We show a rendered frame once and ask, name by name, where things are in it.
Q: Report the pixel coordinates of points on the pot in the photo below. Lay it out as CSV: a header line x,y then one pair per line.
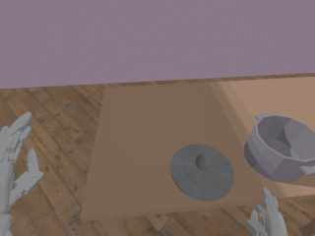
x,y
281,148

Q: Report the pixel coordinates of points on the knob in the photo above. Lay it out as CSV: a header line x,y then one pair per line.
x,y
204,162

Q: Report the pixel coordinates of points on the right robot hand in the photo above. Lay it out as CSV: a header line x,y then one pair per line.
x,y
272,220

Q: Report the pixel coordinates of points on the robot left forearm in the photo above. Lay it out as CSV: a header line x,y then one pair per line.
x,y
6,220

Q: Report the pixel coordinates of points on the left robot hand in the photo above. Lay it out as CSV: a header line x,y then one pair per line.
x,y
11,140

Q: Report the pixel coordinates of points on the table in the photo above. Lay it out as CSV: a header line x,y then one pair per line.
x,y
141,128

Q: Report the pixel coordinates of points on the lid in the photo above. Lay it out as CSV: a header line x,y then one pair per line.
x,y
203,185

